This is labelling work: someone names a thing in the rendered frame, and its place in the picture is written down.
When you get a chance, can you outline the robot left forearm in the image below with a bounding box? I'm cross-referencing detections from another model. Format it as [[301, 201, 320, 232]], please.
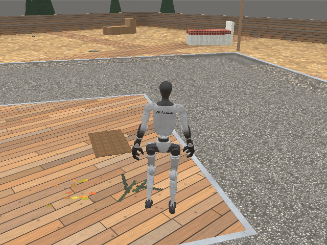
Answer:
[[133, 124, 145, 148]]

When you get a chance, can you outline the robot left thigh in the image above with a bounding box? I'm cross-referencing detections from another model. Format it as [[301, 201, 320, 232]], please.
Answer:
[[146, 142, 156, 175]]

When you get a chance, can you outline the robot right forearm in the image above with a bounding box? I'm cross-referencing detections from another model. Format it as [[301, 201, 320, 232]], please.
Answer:
[[184, 125, 194, 147]]

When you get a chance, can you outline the robot right upper arm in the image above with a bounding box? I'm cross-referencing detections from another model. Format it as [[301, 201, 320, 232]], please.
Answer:
[[176, 104, 189, 132]]

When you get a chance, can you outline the right robot hand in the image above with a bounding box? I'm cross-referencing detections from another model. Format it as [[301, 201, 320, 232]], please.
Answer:
[[183, 145, 195, 158]]

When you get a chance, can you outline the robot right shin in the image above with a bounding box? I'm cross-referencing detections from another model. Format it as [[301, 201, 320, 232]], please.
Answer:
[[170, 172, 178, 207]]

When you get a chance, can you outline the left robot hand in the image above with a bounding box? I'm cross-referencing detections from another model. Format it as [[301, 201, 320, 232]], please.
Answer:
[[132, 147, 144, 160]]

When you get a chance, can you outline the robot left upper arm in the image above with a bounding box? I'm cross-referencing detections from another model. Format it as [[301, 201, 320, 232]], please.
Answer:
[[140, 103, 155, 132]]

